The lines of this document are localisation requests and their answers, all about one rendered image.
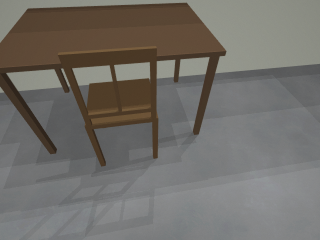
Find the table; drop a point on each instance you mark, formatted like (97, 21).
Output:
(40, 34)

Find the chair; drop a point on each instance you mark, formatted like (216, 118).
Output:
(115, 103)

